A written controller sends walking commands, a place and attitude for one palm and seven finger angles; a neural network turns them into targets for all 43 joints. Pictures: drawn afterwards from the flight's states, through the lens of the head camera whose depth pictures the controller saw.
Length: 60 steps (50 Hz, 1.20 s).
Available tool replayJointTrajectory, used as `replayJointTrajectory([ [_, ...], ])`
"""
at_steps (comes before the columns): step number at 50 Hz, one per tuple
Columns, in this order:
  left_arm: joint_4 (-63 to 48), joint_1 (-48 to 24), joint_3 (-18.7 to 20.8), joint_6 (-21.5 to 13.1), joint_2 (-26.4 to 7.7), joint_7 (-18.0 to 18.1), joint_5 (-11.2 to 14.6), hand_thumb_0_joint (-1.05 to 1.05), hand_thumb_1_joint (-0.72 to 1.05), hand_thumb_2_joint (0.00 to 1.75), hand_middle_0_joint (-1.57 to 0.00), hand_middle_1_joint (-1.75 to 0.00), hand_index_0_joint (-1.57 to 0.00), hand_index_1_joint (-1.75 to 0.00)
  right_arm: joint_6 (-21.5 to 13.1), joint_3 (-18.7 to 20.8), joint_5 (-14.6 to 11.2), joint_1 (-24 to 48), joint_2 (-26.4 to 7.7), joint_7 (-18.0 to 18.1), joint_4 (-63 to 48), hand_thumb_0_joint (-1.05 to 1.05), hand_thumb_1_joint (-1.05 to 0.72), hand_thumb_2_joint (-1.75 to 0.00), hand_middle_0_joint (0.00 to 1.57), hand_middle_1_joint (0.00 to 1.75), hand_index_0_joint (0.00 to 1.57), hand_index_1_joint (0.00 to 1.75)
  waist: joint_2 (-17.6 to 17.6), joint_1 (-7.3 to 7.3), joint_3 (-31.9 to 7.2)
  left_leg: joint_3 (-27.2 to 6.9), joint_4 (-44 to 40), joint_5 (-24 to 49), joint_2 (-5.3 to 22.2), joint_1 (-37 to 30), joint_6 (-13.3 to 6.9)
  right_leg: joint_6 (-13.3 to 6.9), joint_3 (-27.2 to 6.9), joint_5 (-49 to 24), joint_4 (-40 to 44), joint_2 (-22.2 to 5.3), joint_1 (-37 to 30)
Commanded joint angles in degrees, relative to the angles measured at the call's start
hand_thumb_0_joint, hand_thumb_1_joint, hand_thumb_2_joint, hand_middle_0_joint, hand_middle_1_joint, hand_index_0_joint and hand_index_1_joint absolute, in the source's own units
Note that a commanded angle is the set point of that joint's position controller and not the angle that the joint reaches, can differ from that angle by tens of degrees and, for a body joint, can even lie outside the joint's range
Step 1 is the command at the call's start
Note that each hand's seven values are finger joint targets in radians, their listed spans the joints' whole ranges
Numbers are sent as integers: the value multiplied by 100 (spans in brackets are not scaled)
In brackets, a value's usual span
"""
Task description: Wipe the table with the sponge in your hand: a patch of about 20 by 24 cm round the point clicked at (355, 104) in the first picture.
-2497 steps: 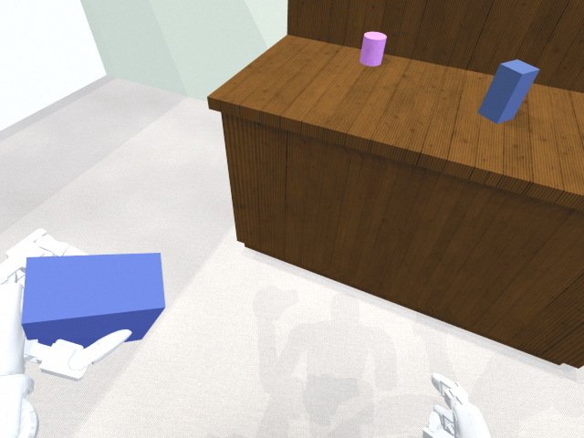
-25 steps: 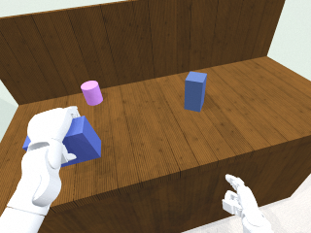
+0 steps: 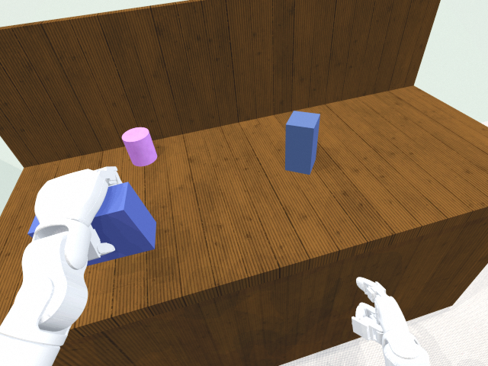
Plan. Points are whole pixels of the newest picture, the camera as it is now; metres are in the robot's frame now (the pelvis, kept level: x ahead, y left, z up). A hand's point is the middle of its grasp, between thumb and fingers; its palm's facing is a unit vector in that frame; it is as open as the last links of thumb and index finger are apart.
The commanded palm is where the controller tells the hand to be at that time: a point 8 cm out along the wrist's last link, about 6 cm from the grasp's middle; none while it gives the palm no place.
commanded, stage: bring the sponge back beside the body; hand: left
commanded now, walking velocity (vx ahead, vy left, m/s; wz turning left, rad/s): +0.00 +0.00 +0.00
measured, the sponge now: (105, 233) +0.26 +0.28 +0.12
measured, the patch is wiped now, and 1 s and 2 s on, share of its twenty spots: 1.00 1.00 1.00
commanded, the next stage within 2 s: step back with the hand held close in 1.44 s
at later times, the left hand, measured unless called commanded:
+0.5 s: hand (79, 239) +0.22 +0.28 +0.15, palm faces +0.16 -0.11 -0.98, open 9.9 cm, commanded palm +0.18 +0.28 +0.22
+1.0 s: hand (68, 264) +0.18 +0.28 +0.14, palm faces +0.16 -0.14 -0.98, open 9.9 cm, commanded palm +0.14 +0.28 +0.22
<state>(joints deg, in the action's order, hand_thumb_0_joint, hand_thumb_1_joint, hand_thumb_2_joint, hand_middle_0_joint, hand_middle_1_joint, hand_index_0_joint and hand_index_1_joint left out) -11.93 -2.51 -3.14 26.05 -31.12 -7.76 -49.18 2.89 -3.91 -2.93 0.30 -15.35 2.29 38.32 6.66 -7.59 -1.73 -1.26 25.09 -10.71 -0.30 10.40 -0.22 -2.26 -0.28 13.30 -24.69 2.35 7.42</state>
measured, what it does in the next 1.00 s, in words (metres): stands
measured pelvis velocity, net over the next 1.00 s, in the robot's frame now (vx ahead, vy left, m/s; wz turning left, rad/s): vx -0.01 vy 0.00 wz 0.00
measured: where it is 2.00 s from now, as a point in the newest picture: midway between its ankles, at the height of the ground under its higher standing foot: outside the picture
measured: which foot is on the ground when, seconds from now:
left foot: down 0.00-1.00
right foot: down 0.00-1.00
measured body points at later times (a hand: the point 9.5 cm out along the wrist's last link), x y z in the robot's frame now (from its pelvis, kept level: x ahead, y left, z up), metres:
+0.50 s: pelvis -0.01 +0.00 +0.00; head -0.05 -0.05 +0.44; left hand +0.20 +0.29 +0.21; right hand +0.27 -0.18 -0.06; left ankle +0.04 +0.12 -0.74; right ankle +0.00 -0.10 -0.74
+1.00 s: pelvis -0.01 +0.00 +0.00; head -0.06 -0.04 +0.44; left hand +0.17 +0.29 +0.20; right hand +0.26 -0.18 -0.06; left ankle +0.04 +0.12 -0.74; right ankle +0.00 -0.10 -0.74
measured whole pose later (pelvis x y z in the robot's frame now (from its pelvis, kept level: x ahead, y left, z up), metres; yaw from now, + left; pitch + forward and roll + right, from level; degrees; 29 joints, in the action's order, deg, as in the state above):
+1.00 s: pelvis -0.01 +0.00 +0.00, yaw +0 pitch -6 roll -1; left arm -23.5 13.5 0.6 23.9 -30.9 -4.8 -46.7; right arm 1.3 -3.6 -2.1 0.0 -15.0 2.7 37.8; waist 7.0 -9.0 -1.0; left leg -1.4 26.8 -10.9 0.1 9.6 -0.2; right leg -2.2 -0.3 12.9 -25.2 2.8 6.1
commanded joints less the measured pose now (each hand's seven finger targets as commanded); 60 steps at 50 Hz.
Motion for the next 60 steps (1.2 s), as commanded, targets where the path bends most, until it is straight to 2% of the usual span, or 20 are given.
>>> replayJointTrajectory([
  [1,-1108,-1231,1240,60,-1588,360,-105,0,10,130,-120,-160,-120,-160,-287,201,-11,1511,-522,11,-1120,0,-90,-90,20,30,20,30,-330,-160,-1056,-160,-121,1062,-169,-438,-191,-225,-362,-1034,407,-5,-85],
  [3,-1225,-1237,1391,61,-1749,363,-96,0,10,130,-120,-160,-120,-160,-301,213,-40,1560,-538,35,-1138,0,-90,-90,20,30,20,30,-318,-117,-1010,-218,-129,896,-156,-455,-191,-250,-522,-795,438,28,4],
  [4,-1218,-1279,1081,79,-1440,329,-68,0,10,130,-120,-160,-120,-160,-311,170,-44,1592,-501,43,-1185,0,-90,-90,20,30,20,30,-193,-109,-1007,-177,-121,865,-172,-427,-194,-229,-379,-750,427,-15,14],
  [8,-1389,-1465,969,-27,-1441,257,-92,0,10,130,-120,-160,-120,-160,-414,192,-60,1602,-495,115,-1174,0,-90,-90,20,30,20,30,-141,4,-814,-246,-171,486,-142,-516,-204,-223,-500,-265,556,5,256],
  [15,-1342,-1382,1100,-272,-1576,353,-277,0,10,130,-120,-160,-120,-160,-530,200,29,1472,-459,160,-1063,0,-90,-90,20,30,20,30,-224,-89,-995,-237,-146,642,-180,-571,-198,-233,-434,-320,538,-8,101],
  [18,-1705,-1102,1350,-290,-1716,420,-206,0,10,130,-120,-160,-120,-160,-517,223,28,1580,-474,103,-1125,0,-90,-90,20,30,20,30,135,-171,-1064,-278,-174,729,-162,-570,-186,-301,-590,-499,478,29,-44],
  [20,-1509,-794,1172,-245,-1397,448,-105,0,10,130,-120,-160,-120,-160,-498,195,40,1525,-422,56,-1077,0,-90,-90,20,30,20,30,-147,-169,-865,-234,-188,767,-144,-484,-169,-248,-401,-510,508,-2,41],
  [23,-1679,-765,1313,-202,-1526,461,-35,0,10,130,-120,-160,-120,-160,-461,202,12,1606,-470,75,-1137,0,-90,-90,20,30,20,30,-146,-137,-775,-271,-246,510,-122,-471,-169,-259,-546,-255,559,48,110],
  [25,-1574,-667,1056,-178,-1232,458,-17,0,10,130,-120,-160,-120,-160,-464,180,22,1560,-435,77,-1101,0,-90,-90,20,30,20,30,-190,-109,-676,-225,-230,485,-117,-443,-168,-216,-392,-200,582,10,217],
  [28,-2004,-563,1187,-203,-1387,451,-23,0,10,130,-120,-160,-120,-160,-470,196,7,1637,-461,89,-1201,0,-90,-90,20,30,20,30,-36,-121,-803,-283,-268,429,-110,-491,-185,-253,-527,-214,533,58,99],
  [30,-1885,-456,993,-209,-1156,465,-31,0,10,130,-120,-160,-120,-160,-490,181,33,1575,-412,94,-1159,0,-90,-90,20,30,20,30,-203,-119,-669,-253,-261,410,-109,-468,-184,-212,-367,-134,553,29,207],
  [33,-2128,-486,1277,-249,-1497,502,-68,0,10,130,-120,-160,-120,-160,-496,199,34,1621,-458,127,-1211,0,-90,-90,20,30,20,30,-49,-141,-706,-295,-295,223,-102,-473,-193,-250,-572,6,565,67,147],
  [36,-1874,-231,1199,-265,-1336,557,-68,0,10,130,-120,-160,-120,-160,-487,202,77,1508,-444,119,-1135,0,-90,-90,20,30,20,30,-219,-172,-679,-232,-238,330,-125,-461,-185,-231,-457,-26,597,24,170],
  [38,-2177,-255,1396,-290,-1543,583,-60,0,10,130,-120,-160,-120,-160,-510,217,37,1593,-462,106,-1178,0,-90,-90,20,30,20,30,26,-158,-740,-297,-246,294,-113,-480,-174,-276,-656,-11,568,73,108],
  [43,-2280,139,1335,-273,-1369,583,26,0,10,130,-120,-160,-120,-160,-521,221,37,1605,-446,72,-1196,0,-90,-90,20,30,20,30,15,-152,-582,-301,-235,346,-101,-453,-180,-262,-616,-84,579,78,165],
  [45,-2204,281,1218,-298,-1218,586,57,0,10,130,-120,-160,-120,-160,-526,205,70,1538,-414,74,-1164,0,-90,-90,20,30,20,30,-261,-163,-562,-252,-205,387,-103,-451,-185,-210,-446,-63,593,33,206],
  [48,-2527,248,1329,-338,-1373,585,38,0,10,130,-120,-160,-120,-160,-552,227,42,1596,-438,95,-1238,0,-90,-90,20,30,20,30,89,-144,-544,-301,-257,174,-94,-444,-187,-246,-625,70,585,80,188],
  [51,-2341,611,1299,-363,-1267,612,34,0,10,130,-120,-160,-120,-160,-541,230,101,1481,-436,95,-1187,0,-90,-90,20,30,20,30,-303,-191,-550,-252,-175,358,-109,-470,-199,-210,-473,-18,612,34,215],
  [53,-2584,520,1433,-373,-1420,612,43,0,10,130,-120,-160,-120,-160,-555,238,67,1569,-444,92,-1245,0,-90,-90,20,30,20,30,-15,-160,-473,-310,-224,167,-83,-419,-187,-250,-662,91,604,72,206],
  [60,-2235,383,1230,-403,-1210,662,35,0,10,130,-120,-160,-120,-160,-587,221,83,1486,-399,123,-1130,0,-90,-90,20,30,20,30,-178,-131,-348,-265,-233,147,-105,-443,-170,-208,-497,222,678,42,305],
])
